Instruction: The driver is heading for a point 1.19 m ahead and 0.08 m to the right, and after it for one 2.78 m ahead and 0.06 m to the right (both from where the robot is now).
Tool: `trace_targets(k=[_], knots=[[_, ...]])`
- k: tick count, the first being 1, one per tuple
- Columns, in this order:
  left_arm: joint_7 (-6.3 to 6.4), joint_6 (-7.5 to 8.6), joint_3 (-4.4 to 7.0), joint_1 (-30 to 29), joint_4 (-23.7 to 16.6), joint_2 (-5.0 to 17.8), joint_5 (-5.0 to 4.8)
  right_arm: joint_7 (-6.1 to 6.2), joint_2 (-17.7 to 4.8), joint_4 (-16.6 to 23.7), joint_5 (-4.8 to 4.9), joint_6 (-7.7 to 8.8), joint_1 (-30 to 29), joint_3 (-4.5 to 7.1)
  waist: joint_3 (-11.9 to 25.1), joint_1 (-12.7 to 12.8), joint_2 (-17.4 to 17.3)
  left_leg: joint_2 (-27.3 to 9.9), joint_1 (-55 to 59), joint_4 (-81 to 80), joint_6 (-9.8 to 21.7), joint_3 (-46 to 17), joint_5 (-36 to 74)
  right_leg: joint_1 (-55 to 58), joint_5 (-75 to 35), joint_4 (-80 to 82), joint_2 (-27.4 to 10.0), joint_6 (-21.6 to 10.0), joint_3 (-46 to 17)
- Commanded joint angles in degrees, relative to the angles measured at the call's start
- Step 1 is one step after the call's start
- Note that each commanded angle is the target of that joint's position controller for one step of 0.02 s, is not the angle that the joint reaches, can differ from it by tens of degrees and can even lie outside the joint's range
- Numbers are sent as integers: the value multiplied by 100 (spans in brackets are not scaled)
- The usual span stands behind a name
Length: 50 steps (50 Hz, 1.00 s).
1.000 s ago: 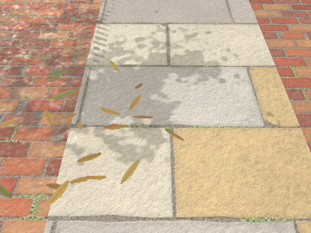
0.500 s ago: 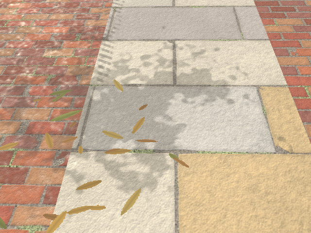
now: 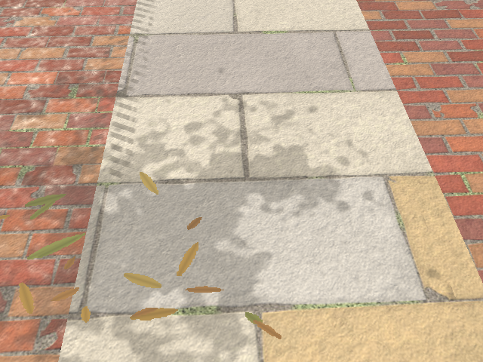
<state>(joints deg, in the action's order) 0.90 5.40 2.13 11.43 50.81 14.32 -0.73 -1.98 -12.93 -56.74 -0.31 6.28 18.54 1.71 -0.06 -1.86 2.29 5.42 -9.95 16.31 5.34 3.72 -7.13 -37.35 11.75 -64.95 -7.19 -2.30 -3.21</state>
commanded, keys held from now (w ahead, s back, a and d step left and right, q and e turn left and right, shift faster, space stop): w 1.00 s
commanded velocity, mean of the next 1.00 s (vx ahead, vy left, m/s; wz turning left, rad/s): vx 0.50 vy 0.00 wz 0.00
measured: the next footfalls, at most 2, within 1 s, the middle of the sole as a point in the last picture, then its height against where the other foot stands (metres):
right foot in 0.30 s outside the picture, level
left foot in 0.86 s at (218, 318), level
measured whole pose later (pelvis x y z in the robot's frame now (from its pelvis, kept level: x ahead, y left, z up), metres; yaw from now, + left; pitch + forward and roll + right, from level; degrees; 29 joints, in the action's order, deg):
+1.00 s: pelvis +0.55 -0.01 -0.01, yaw +1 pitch +2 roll +0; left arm 0.2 5.6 2.8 17.2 55.3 14.6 -1.4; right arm -1.9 -13.8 -51.6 0.1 5.7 9.7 3.1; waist -1.4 0.1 1.7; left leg 1.9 -20.0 26.7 3.8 3.8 -8.5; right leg -23.9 20.5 -68.2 -2.8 -2.8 -1.4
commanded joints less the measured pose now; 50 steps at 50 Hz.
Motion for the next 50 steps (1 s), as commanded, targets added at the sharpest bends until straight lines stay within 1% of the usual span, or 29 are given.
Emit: trace_targets(k=[1,5,10,12,13,14,15,16,17,18,19,20,21,22,24,28,32,37,40,41,42,43,44,45,46,47,48,49,50], knots=[[37,-29,69,190,-242,245,69,114,-761,320,10,96,-228,123,-308,267,-430,-1626,-552,-1164,986,-1237,382,-161,-887,830,-246,156,-21],[-30,32,34,-723,-477,164,21,195,-916,223,99,22,226,149,-309,-63,-447,-1525,-75,-1064,724,-943,475,14,-1745,2443,12,202,197],[-201,85,12,-1441,-759,237,-58,206,-968,28,148,-95,654,178,-467,-283,-537,-1864,823,-660,643,-1030,335,2,-1283,3301,182,100,249],[-263,137,48,-1334,-800,357,-59,221,-1038,15,152,-154,608,213,-400,-143,-610,-2007,1082,-357,556,-1109,595,293,-828,3540,269,-61,290],[-274,161,97,-1053,-747,455,-54,224,-1082,35,151,-185,505,226,-255,49,-675,-1991,1100,-41,488,-1070,1180,752,-662,3653,394,-154,401],[-261,175,207,-402,-558,636,-41,224,-1042,72,132,-215,384,204,112,405,-650,-1758,1013,724,363,-863,2134,1635,-604,3785,587,-287,556],[-219,188,368,727,-247,1005,-21,221,-839,165,60,-219,321,122,864,847,-436,-1407,344,2135,174,-555,2242,3217,-752,3655,300,-554,222],[-198,151,529,1612,-85,1638,82,182,-263,278,31,-116,818,-59,1786,860,787,-561,-1988,4495,-276,-48,443,5631,-234,3804,-1163,-1365,-2048],[-222,126,444,1789,-26,1359,60,156,-237,218,97,36,896,-90,2202,855,1330,-215,-3044,5597,-290,-777,-2401,6097,308,4699,-1638,-1659,-3867],[-227,140,313,1342,-94,973,36,130,-841,333,248,129,447,69,1466,777,896,-593,-3549,6077,-153,-1073,-2147,5469,464,4789,-1470,-1375,-3273],[-227,128,234,764,-242,756,27,140,-934,468,285,151,29,93,908,603,524,-921,-3520,5958,-87,-888,-1603,4620,78,4882,-1266,-1185,-2402],[-262,124,174,339,-305,579,54,174,-862,499,205,122,-193,111,504,433,125,-1132,-3285,5600,-110,-787,-1152,3812,-363,5116,-1003,-1095,-1798],[-284,145,132,140,-320,440,85,203,-786,495,141,43,-156,149,328,236,191,-1316,-2939,5234,-127,-811,-853,3305,-628,5315,-779,-993,-1361],[-309,151,117,101,-272,370,102,209,-647,459,128,-45,-42,143,243,124,260,-1365,-2645,5058,-166,-785,-687,2977,-779,5485,-627,-970,-1100],[-296,179,147,301,-121,470,100,226,-493,434,117,-154,41,143,119,29,209,-1365,-2604,4832,-253,-698,-443,2761,-1345,5650,-514,-1050,-709],[-164,130,188,730,87,635,94,234,-491,735,52,-172,-793,178,-115,174,71,-1384,-3267,3677,-415,-668,504,3045,-1876,5779,-500,-1046,-369],[-84,82,192,1040,221,723,40,167,-371,956,85,-126,-1610,133,-287,416,106,-1194,-3041,2352,-418,-476,1340,3172,-1525,5895,-374,-893,-63],[-42,-21,231,1458,489,772,-12,25,-394,1239,147,-64,-2341,96,-557,601,115,-1068,-3193,1595,-288,-446,1061,4002,-1463,5640,-688,-863,-83],[-5,-97,285,1355,524,865,-31,-61,-528,1295,154,-3,-2245,134,-431,412,198,-927,-2733,1346,-88,-345,462,4326,-2171,5208,-840,-746,-87],[-2,-120,302,1238,500,923,-27,-61,-647,1227,151,13,-1937,192,-221,221,290,-757,-2160,1304,-2,-201,302,4312,-3019,4863,-796,-683,-27],[-3,-152,291,1106,471,906,-15,-39,-820,1026,139,16,-1265,301,177,-150,297,-539,-1195,1220,122,-17,304,4167,-3914,4089,-587,-571,153],[-6,-166,227,1056,402,761,31,6,-1135,708,125,10,-205,451,847,-575,145,-700,380,1354,332,-223,463,3457,-3765,2806,-261,-387,376],[-52,-95,71,1565,283,268,96,57,-1707,551,-7,-13,703,589,1814,-541,-965,-2194,2738,1316,1076,-2395,133,1342,-1588,510,454,-26,637],[-99,59,-31,1769,375,-13,27,39,-1546,492,57,-45,821,523,2415,-450,-1853,-2896,3500,275,1589,-4591,-583,44,1998,-856,1120,105,5],[-126,179,122,1298,280,582,-128,34,-1170,538,109,-31,441,401,1705,-470,-1383,-2684,2934,113,1275,-4125,-952,-547,1899,-1383,733,-32,-426],[-120,231,155,782,109,739,-204,51,-937,666,103,-30,-66,334,1025,-340,-1027,-2492,2057,24,1036,-3238,-714,-665,1402,-1287,417,-123,-234],[-76,216,174,526,63,700,-145,30,-773,729,62,-18,-513,275,549,-131,-544,-2258,1110,-186,903,-2584,-226,-416,890,-894,144,-114,-94],[-32,144,228,522,70,658,-61,12,-594,750,11,12,-741,222,345,74,-551,-2032,506,-368,785,-2144,82,-62,590,-513,-48,-115,-113],[-23,54,225,673,102,513,-38,-9,-528,711,-24,21,-792,201,273,219,-666,-1906,136,-549,758,-1897,179,265,419,-328,-127,-104,-123]])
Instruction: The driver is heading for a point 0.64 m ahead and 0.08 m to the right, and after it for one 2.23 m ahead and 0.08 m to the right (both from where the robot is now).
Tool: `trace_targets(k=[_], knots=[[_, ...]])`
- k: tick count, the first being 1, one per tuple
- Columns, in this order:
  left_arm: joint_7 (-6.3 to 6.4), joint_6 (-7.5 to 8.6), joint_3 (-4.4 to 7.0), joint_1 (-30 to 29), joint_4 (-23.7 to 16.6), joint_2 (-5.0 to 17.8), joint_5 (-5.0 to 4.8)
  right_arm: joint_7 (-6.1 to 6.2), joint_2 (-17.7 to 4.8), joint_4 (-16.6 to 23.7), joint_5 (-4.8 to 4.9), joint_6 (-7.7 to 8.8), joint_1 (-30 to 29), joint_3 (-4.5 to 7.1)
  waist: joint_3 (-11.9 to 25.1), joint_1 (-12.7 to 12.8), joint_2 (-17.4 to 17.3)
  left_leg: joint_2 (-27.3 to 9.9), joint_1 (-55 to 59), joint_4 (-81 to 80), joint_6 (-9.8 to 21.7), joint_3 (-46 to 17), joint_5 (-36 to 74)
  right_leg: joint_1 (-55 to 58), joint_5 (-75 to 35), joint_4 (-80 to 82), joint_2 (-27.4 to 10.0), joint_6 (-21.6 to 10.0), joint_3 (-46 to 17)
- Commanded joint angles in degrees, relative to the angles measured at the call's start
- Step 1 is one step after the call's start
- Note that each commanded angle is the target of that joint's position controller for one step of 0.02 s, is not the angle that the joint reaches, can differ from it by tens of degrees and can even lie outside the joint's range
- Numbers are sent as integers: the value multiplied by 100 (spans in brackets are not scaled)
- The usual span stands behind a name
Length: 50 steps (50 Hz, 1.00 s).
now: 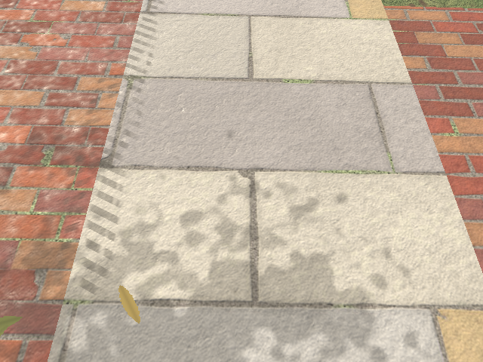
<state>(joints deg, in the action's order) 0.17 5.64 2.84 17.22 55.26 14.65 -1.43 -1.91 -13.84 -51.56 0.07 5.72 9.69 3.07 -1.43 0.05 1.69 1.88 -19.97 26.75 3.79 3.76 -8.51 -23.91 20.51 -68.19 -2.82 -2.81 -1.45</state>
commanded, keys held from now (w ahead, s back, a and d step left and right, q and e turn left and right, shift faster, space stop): w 0.98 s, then no key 0.02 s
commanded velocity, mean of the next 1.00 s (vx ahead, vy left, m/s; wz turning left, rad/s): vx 0.50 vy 0.00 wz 0.00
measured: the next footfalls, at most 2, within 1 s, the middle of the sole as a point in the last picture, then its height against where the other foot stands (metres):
right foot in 0.42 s outside the picture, level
left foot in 1.00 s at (213, 279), level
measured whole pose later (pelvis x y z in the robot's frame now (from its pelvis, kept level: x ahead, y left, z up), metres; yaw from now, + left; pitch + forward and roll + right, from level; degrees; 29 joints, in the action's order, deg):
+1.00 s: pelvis +0.55 -0.02 -0.01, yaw +0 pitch +2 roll -2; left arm 0.6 3.3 4.0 23.0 58.7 14.6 -0.8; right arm -2.1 -13.2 -49.3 0.8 5.5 0.2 3.1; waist -0.8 3.4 -0.5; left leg -1.9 -28.4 29.1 3.8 1.9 -2.7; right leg 3.1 25.3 -21.6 -0.3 0.3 2.8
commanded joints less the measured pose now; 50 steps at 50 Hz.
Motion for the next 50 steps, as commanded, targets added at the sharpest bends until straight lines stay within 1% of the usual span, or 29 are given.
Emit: trace_targets(k=[1,2,4,6,10,14,16,18,19,20,21,22,23,24,25,26,27,28,29,31,33,35,39,43,45,47,48,49,50], knots=[[58,-42,143,205,-310,340,41,-21,-451,135,-54,89,159,72,364,89,-624,-1489,942,-1734,955,-1730,441,-939,-534,144,-589,-29,-263],[68,-91,144,211,-315,278,48,-5,-523,68,-43,104,260,88,279,127,-594,-1460,821,-1841,1004,-1558,616,-962,-637,294,-609,11,-222],[89,-133,173,-155,-456,329,86,66,-708,-26,-44,113,451,131,98,102,-485,-1462,856,-1985,1047,-1356,904,-1350,-1101,784,-650,121,-201],[84,-127,187,-598,-600,334,122,140,-756,-107,-29,77,662,136,4,-4,-426,-1435,1071,-2030,992,-1205,1089,-1706,-1685,1418,-647,208,-181],[5,-75,132,-1362,-804,189,95,210,-796,-230,26,23,993,123,-126,-234,-479,-1242,1269,-2065,776,-805,1055,-1563,-2651,2749,-447,221,15],[-107,-38,74,-2033,-1023,176,40,223,-849,-440,69,-46,1409,141,-326,-469,-472,-1425,1891,-1900,767,-777,959,-1636,-2571,3463,-289,188,121],[-183,-1,58,-2256,-1149,204,21,241,-878,-527,80,-107,1518,167,-397,-489,-500,-1604,2276,-1686,742,-823,1114,-1717,-2259,3687,-249,97,110],[-244,39,77,-2194,-1195,305,12,265,-941,-557,97,-156,1466,205,-328,-357,-586,-1737,2519,-1403,660,-852,1586,-1455,-1842,3859,-161,-50,155],[-253,54,119,-1956,-1150,408,13,271,-989,-540,99,-177,1364,223,-179,-197,-659,-1731,2543,-1150,596,-816,2216,-1015,-1658,3926,-40,-137,248],[-243,65,200,-1461,-1017,555,29,273,-1022,-507,107,-201,1209,231,129,106,-713,-1609,2471,-601,502,-681,3180,-225,-1627,4027,165,-252,428],[-207,63,347,-498,-705,823,47,269,-899,-466,89,-222,1127,184,702,534,-614,-1290,2097,482,347,-452,3621,1115,-1760,4049,274,-428,486],[-147,52,471,602,-484,1275,122,267,-711,-320,-12,-212,1166,89,1581,860,39,-919,817,2329,133,-179,2065,2977,-1891,3903,-799,-821,-741],[-178,29,513,872,-368,1583,143,203,85,-315,5,-75,1861,-129,2240,456,1553,189,-1443,4225,-208,-332,-1955,4721,-825,4654,-2018,-1712,-3520],[-181,34,361,797,-407,1037,96,168,-510,-381,139,65,1554,-4,2153,638,1048,-71,-2067,4950,-106,-1110,-2409,4625,-287,5014,-1925,-1570,-3895],[-159,46,284,278,-504,805,79,147,-809,-202,258,148,1014,77,1336,561,783,-372,-2426,5038,-14,-996,-1942,3894,-555,5089,-1746,-1304,-3004],[-160,47,232,-189,-610,681,105,182,-803,-143,243,167,701,83,900,386,272,-677,-2221,4790,-4,-838,-1393,3028,-1113,5242,-1531,-1162,-2312],[-180,56,195,-478,-643,547,157,219,-752,-120,155,136,547,123,573,220,83,-854,-1971,4432,-28,-790,-1061,2297,-1552,5425,-1338,-1091,-1860],[-196,73,141,-592,-632,392,207,228,-664,-149,123,55,660,146,489,24,156,-998,-1614,4203,-25,-834,-854,1874,-1756,5608,-1168,-1029,-1520],[-211,85,134,-569,-584,364,208,233,-519,-177,119,-25,773,139,448,-64,229,-1031,-1414,4019,-43,-818,-761,1642,-1814,5768,-1100,-1042,-1348],[-179,112,165,-410,-477,502,172,257,-395,-159,96,-132,736,139,271,-133,206,-1083,-1476,3639,-129,-745,-563,1406,-2025,5998,-1043,-1118,-1029],[-105,104,204,-228,-394,660,177,273,-437,-12,47,-163,313,161,88,-71,114,-1112,-1874,3067,-240,-727,-41,1452,-2120,6149,-1040,-1132,-858],[-44,65,203,-55,-323,683,160,253,-414,105,18,-153,-72,165,0,16,113,-1088,-2082,2428,-309,-697,581,1579,-2169,6208,-968,-1046,-655],[8,30,202,279,-174,730,101,182,-294,300,51,-109,-825,108,-160,246,162,-863,-1854,1203,-325,-479,1439,1703,-2085,6246,-794,-860,-253],[23,-47,228,650,53,772,62,75,-303,514,104,-72,-1427,56,-358,431,172,-739,-1944,597,-262,-424,1261,2334,-2080,6029,-1026,-845,-224],[46,-100,262,676,120,823,41,7,-367,614,119,-31,-1542,54,-386,387,217,-706,-1919,398,-140,-441,910,2664,-2284,5805,-1205,-791,-272],[66,-150,300,558,127,904,29,-33,-520,590,128,8,-1288,104,-221,180,324,-566,-1395,255,9,-334,500,2829,-2988,5453,-1285,-683,-272],[70,-176,309,412,98,942,22,-29,-656,482,117,22,-867,177,39,-84,382,-379,-712,167,110,-164,399,2792,-3912,4975,-1191,-595,-159],[69,-204,267,329,70,831,33,0,-887,187,97,21,28,315,559,-495,294,-199,499,107,260,-26,464,2527,-4554,3968,-889,-451,72],[79,-214,176,360,-60,644,123,47,-1320,-46,-11,28,1051,448,1369,-816,-224,-1039,2237,292,604,-952,1075,1459,-3527,2259,-500,-194,341]])
Keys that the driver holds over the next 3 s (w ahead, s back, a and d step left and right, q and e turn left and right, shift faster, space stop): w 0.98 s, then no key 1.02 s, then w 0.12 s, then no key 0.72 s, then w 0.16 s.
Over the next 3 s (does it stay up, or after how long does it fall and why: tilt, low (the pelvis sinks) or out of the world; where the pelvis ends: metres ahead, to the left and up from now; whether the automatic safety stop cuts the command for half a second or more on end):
stays up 0.79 -0.03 -0.01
